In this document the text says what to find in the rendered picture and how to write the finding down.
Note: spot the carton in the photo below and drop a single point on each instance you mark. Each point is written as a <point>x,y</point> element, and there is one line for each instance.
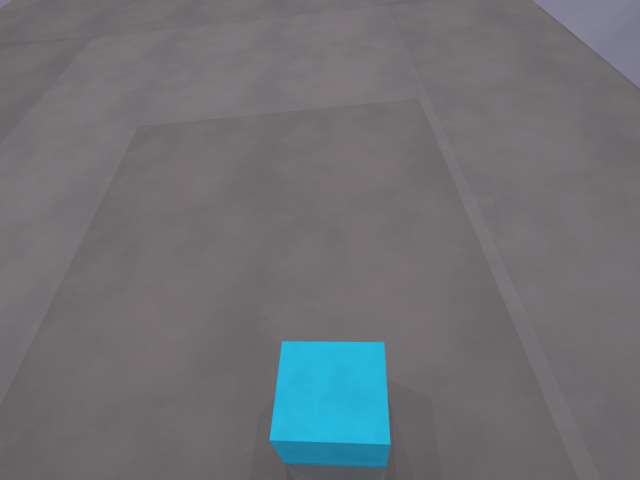
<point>331,404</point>

